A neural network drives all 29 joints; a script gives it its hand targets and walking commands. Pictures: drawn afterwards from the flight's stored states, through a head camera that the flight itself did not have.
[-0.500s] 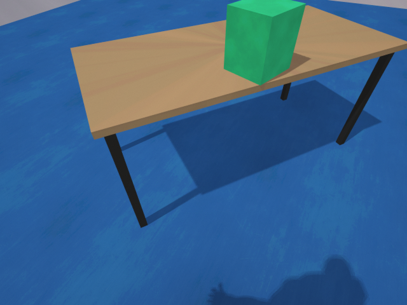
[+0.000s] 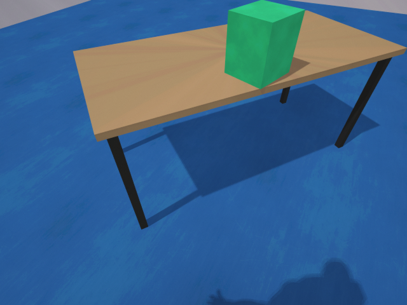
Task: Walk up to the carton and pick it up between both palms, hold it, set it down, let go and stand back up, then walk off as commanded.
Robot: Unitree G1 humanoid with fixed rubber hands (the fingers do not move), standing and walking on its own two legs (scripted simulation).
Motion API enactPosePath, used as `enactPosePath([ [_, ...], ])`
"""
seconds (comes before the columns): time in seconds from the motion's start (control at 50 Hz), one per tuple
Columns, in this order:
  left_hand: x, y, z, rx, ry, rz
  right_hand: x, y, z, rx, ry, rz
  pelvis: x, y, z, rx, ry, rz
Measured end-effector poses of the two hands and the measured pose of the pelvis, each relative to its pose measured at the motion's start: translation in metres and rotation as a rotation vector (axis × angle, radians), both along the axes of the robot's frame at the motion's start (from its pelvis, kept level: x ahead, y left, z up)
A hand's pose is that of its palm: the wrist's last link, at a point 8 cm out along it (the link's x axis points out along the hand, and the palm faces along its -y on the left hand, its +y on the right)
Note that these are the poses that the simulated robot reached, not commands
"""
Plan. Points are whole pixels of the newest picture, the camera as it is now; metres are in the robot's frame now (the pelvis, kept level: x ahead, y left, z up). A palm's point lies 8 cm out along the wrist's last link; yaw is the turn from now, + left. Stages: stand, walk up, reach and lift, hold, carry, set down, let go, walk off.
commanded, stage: stand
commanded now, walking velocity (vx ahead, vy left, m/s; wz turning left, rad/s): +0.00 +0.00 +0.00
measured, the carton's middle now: (261, 43) +1.07 -0.21 +0.08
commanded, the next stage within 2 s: none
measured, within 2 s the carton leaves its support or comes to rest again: neither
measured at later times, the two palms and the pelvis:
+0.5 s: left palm out of the picture +0.07 +0.29 -0.11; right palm out of the picture +0.08 -0.26 -0.12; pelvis +0.00 +0.00 +0.00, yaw +0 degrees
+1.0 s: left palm out of the picture +0.07 +0.29 -0.11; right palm out of the picture +0.08 -0.26 -0.12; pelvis +0.01 +0.00 +0.00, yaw +0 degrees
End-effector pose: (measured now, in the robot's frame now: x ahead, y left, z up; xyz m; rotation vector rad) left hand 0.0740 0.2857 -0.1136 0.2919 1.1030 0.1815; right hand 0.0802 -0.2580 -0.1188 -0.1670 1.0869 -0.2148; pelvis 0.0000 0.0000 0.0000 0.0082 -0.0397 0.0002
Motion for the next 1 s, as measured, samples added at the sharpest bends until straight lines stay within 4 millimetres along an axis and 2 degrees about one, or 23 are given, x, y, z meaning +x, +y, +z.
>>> enactPosePath([
  [0.32, 0.0023, 0.0032, 0.0011, 0.001, 0.017, 0.003, 0.0035, 0.0022, 0.0015, 0.000, 0.014, 0.002, 0.0057, 0.0019, 0.0026, -0.001, 0.007, 0.001],
  [1.0, 0.0000, 0.0029, 0.0025, 0.003, 0.023, 0.009, 0.0020, 0.0011, 0.0025, 0.001, 0.013, 0.000, 0.0053, 0.0009, 0.0040, 0.000, -0.003, 0.001],
])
